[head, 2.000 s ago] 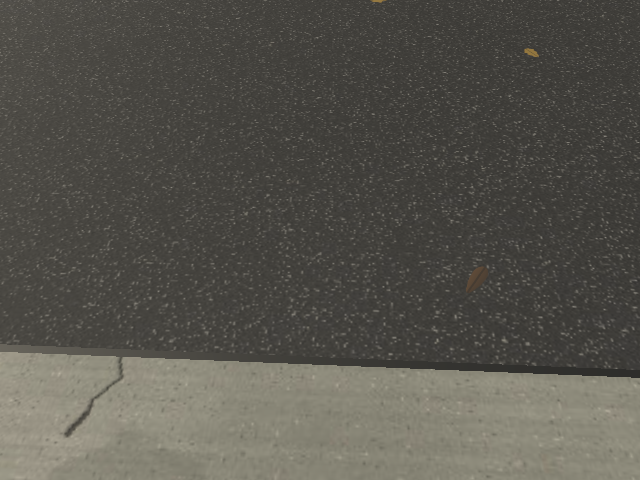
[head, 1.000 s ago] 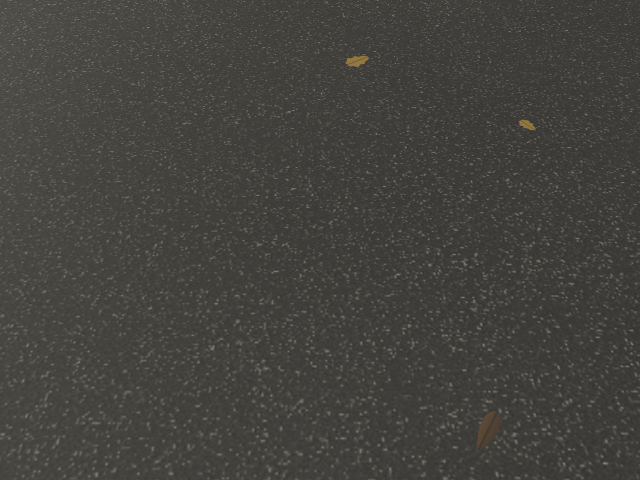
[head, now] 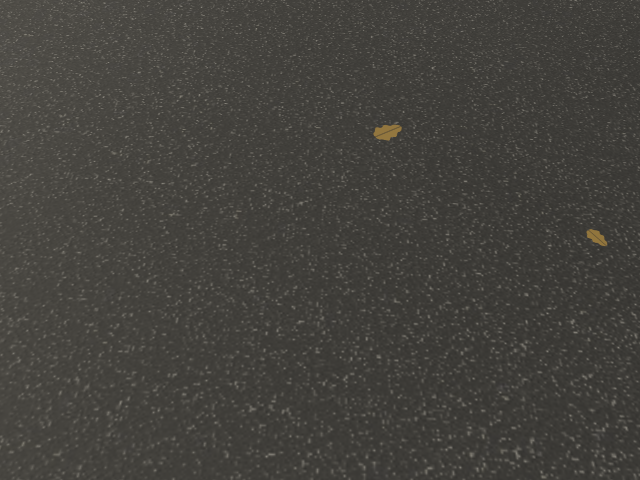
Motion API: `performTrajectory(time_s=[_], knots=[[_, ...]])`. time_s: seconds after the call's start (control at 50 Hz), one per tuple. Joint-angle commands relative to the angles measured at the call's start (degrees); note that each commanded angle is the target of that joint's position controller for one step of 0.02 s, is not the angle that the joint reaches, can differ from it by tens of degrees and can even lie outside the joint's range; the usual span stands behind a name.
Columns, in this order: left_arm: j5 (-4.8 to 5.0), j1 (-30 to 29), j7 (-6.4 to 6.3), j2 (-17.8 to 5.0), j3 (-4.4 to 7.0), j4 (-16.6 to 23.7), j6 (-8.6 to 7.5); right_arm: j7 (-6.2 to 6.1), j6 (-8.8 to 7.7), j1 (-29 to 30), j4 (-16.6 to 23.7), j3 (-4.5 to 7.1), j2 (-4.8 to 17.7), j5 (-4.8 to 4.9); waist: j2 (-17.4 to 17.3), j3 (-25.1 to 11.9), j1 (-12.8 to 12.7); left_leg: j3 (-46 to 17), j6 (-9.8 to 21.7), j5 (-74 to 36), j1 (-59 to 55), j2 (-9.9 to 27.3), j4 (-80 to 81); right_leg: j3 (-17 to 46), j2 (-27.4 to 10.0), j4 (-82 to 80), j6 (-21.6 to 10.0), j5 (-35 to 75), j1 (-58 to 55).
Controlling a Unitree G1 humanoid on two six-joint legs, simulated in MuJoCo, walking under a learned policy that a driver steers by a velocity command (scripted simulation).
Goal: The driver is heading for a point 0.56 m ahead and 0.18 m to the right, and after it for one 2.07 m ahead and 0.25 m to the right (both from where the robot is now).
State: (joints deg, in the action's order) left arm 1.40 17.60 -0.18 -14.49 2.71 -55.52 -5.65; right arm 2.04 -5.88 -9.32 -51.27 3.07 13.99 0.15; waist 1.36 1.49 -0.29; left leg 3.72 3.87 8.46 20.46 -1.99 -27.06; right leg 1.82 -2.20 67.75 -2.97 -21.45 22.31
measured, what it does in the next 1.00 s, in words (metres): walks ahead, turning right: right foot, then left foot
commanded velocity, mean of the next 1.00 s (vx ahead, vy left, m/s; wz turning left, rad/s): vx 0.40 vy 0.00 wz -0.40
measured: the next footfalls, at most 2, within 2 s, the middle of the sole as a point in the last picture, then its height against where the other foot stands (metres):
right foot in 0.46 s outside the picture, level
left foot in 0.92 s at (355, 383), level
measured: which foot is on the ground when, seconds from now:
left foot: down 0.00-0.46, up 0.48-0.90, down 0.92-1.00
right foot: up 0.00-0.44, down 0.46-0.92, up 0.94-1.00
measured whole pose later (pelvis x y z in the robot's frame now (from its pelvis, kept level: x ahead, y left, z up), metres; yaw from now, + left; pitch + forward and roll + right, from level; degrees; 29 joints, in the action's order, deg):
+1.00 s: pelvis +0.50 -0.09 -0.01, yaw -28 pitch +3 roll +0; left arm 1.0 15.1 -2.0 -17.1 4.4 -41.9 0.2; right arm -0.6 -4.2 -2.1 -42.0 2.7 14.3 -1.3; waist 1.4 1.9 -2.7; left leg -0.8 1.5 5.0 26.7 -1.8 -28.7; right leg 8.8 7.3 61.1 0.6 -33.7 22.2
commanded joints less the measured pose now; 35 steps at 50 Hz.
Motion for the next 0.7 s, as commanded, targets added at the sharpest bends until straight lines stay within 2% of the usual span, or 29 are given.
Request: performTrajectory(time_s=[0.02, 0.04, 0.1, 0.16, 0.22, 0.3, 0.34, 0.36, 0.4, 0.42, 0.44, 0.46, 0.48, 0.5, 0.52, 0.54, 0.56, 0.58, 0.62, 0.64, 0.68, 0.7], knots=[[-0.28, 1.4, -0.5, -4.07, 1.59, 3.38, 0.1, 0.18, -0.81, -2.02, 1.36, 0.69, 4.21, -0.71, -5.42, -4.36, -0.56, -18.15, 9.41, -6.01, -11.75, 15.15, 16.89, 2.69, -6.31, -0.49, -0.23, 6.15, 11.09], [-0.32, 1.8, -0.59, -3.19, 1.56, 3.28, 0.67, 0.05, -0.94, -2.97, 0.71, 0.8, 4.73, -0.53, -5.43, -3.57, -0.97, -16.3, 9.83, -7.47, -10.32, 14.73, 18.0, 2.18, -6.57, -2.0, 0.13, 6.7, 10.95], [-0.96, -3.72, -0.87, -3.63, 1.9, 5.35, 1.34, -1.02, -0.91, -5.87, -0.7, 1.37, 7.21, -0.45, -4.07, -0.77, -0.36, -13.34, 10.29, -11.06, -10.57, 14.7, 20.13, 1.68, -7.21, -9.22, 1.78, 13.26, 16.6], [-0.7, -7.98, -0.34, -2.91, 1.8, 6.44, 1.29, -2.0, -0.43, -7.69, -1.56, 1.39, 7.56, -0.59, -4.27, -0.1, 0.84, -8.53, 8.33, -12.28, -13.41, 13.83, 20.72, 1.48, -6.67, -17.78, 2.12, 22.38, 19.37], [-0.32, -13.14, 0.43, -2.07, 1.31, 7.96, 1.11, -2.39, -0.43, -9.49, -2.49, 1.3, 7.79, -0.51, -4.41, 1.15, 2.73, -4.19, 6.55, -11.93, -14.79, 13.18, 21.48, 0.2, -4.87, -25.79, 1.37, 28.46, 17.83], [-0.04, -18.88, 1.69, -1.64, 0.74, 10.75, 1.11, -2.59, 0.21, -12.48, -4.28, 1.46, 8.04, -0.34, -3.72, 3.45, 4.83, -0.97, 5.98, -13.82, -22.73, 15.71, 20.06, -0.4, -3.28, -31.36, 0.14, 26.96, 20.67], [-0.01, -20.88, 2.57, -1.6, 0.57, 12.39, 1.02, -2.77, 0.93, -12.88, -4.69, 1.64, 8.31, -0.12, -3.72, 3.98, 5.04, 0.15, 5.48, -17.18, -26.79, 17.23, 17.65, -1.47, -2.75, -32.92, -0.72, 23.27, 21.77], [-0.01, -21.13, 3.03, -1.79, 0.59, 13.09, 0.97, -2.92, 1.3, -12.42, -4.62, 1.8, 8.71, 0.01, -4.11, 3.88, 4.63, 0.83, 5.01, -20.88, -28.09, 17.81, 15.86, -2.43, -2.29, -33.41, -1.34, 20.69, 21.13], [-0.15, -18.74, 3.68, -3.36, 1.29, 13.77, 1.01, -3.38, 1.96, -10.21, -3.65, 2.26, 10.41, 0.22, -6.11, 1.16, 2.28, 2.98, 3.65, -38.9, -28.78, 17.85, 9.17, -6.11, 0.71, -33.5, -3.13, 14.95, 14.29], [-0.24, -14.51, 3.76, -4.87, 2.16, 13.23, 1.16, -3.69, 2.41, -9.4, -3.14, 2.49, 11.19, 0.22, -7.25, -1.92, -0.21, 4.11, 2.85, -48.61, -28.34, 17.44, 2.57, -7.96, 3.03, -33.22, -4.26, 12.77, 7.81], [-0.16, -5.91, 3.62, -7.3, 3.67, 11.17, 1.27, -3.97, 2.89, -8.18, -2.49, 2.42, 11.25, 0.26, -6.44, -6.38, -4.81, 5.93, 1.27, -51.64, -25.12, 15.46, -8.63, -8.76, 5.59, -36.26, -6.01, 14.99, -3.73], [-0.31, 3.97, 2.73, -12.17, 5.67, 9.19, 1.57, -4.21, 2.62, -8.25, -1.08, 1.96, 10.64, -0.12, -1.79, -12.01, -8.72, 6.38, -0.98, -38.47, -11.9, 13.0, -25.4, 1.7, 0.26, -37.83, -9.41, 16.08, -21.56], [-0.12, 6.24, 2.2, -17.91, 6.63, 9.08, 1.52, -2.84, 0.73, -13.88, 1.31, -0.9, 1.62, -1.9, 13.04, -18.08, -3.36, 3.08, -4.78, 13.4, 14.77, 0.74, -47.02, 33.14, -14.94, -41.7, -20.42, 11.54, -43.11], [-0.45, 8.41, 2.04, -13.71, 5.32, 9.41, 1.35, -1.79, -2.04, -10.21, 1.78, -0.32, 5.59, 0.22, 9.42, -24.15, -6.1, -8.71, -3.9, 23.53, 22.93, -0.89, -55.14, 46.0, -18.04, -49.87, -22.54, 7.46, -48.08], [-0.83, 5.78, 1.78, -10.6, 4.57, 9.6, 1.1, -1.3, -3.53, -4.56, 3.61, 0.55, 8.55, 2.19, 7.01, -16.14, -6.69, -9.96, -2.28, 19.04, 27.82, 2.74, -54.67, 36.71, -15.46, -50.11, -18.79, 10.57, -43.15], [-0.65, 1.38, 1.7, -8.63, 3.98, 10.83, 0.91, -1.51, -4.06, -2.04, 4.32, 0.41, 8.41, 1.95, 1.46, -11.4, -4.69, -9.43, -1.65, 13.98, 25.88, 5.5, -49.88, 28.75, -12.79, -50.42, -16.45, 15.19, -34.27], [-0.79, -2.76, 1.81, -6.93, 3.4, 12.07, 0.91, -1.98, -3.8, -1.13, 4.12, 0.89, 8.38, 0.72, -1.97, -7.58, -2.18, -8.79, -2.1, 11.58, 21.95, 7.21, -44.6, 23.46, -10.69, -51.48, -15.02, 20.98, -24.98], [-1.24, -4.86, 1.7, -5.55, 2.83, 12.98, 0.88, -2.22, -2.94, -1.81, 4.24, 1.44, 8.75, 0.07, -1.83, -6.29, -0.06, -8.97, -2.56, 10.27, 17.52, 8.47, -41.43, 20.26, -8.98, -53.05, -14.43, 24.32, -19.03], [-0.97, -5.2, 1.32, -6.63, 2.99, 13.54, 0.87, -2.4, -1.36, -2.94, 5.01, 1.57, 7.16, -0.55, -0.53, -4.86, 1.75, -8.2, -4.18, 9.41, 14.39, 8.72, -35.97, 17.99, -7.67, -54.97, -14.69, 26.82, -12.99], [-0.98, -4.88, 0.95, -7.81, 3.24, 13.75, 0.83, -2.68, -0.8, -2.15, 5.52, 1.56, 6.72, -0.83, -0.02, -3.55, 1.95, -7.3, -5.27, 8.05, 14.0, 8.15, -33.18, 15.97, -7.11, -55.08, -14.67, 32.49, -10.32], [-1.13, -3.59, 0.04, -10.02, 3.85, 13.76, 1.12, -3.22, -0.24, 1.47, 7.2, 1.4, 5.94, -1.31, 0.5, -2.18, 1.56, -5.75, -6.98, 2.77, 13.02, 6.07, -25.0, 11.69, -4.98, -53.63, -13.27, 43.06, -6.69], [-0.91, -2.98, -0.32, -10.27, 4.0, 13.69, 1.55, -3.24, -0.14, 3.27, 7.82, 1.16, 5.19, -1.43, 1.17, -2.4, 1.0, -5.28, -7.17, -1.1, 11.28, 4.74, -20.21, 9.59, -3.18, -52.18, -11.7, 45.12, -5.53]])
Velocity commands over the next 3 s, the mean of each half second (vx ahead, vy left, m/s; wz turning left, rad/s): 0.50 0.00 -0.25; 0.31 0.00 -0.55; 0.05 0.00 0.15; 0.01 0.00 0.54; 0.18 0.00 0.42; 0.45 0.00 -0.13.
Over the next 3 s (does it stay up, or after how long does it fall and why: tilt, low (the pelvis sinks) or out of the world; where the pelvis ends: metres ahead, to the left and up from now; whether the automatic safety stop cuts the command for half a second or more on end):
stays up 0.84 -0.04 -0.02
